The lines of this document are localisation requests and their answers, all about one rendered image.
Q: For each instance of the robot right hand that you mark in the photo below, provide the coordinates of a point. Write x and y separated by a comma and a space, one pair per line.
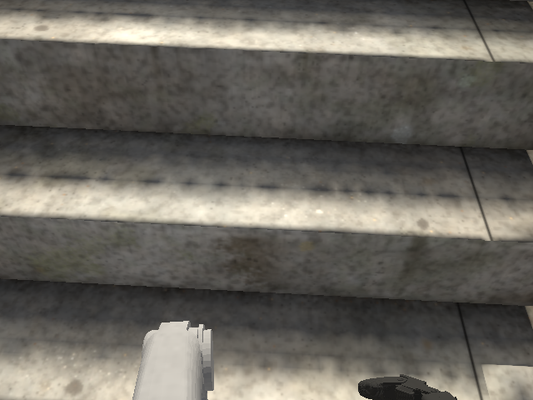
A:
400, 388

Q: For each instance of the left robot thigh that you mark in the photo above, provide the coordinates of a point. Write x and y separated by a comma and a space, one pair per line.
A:
177, 364

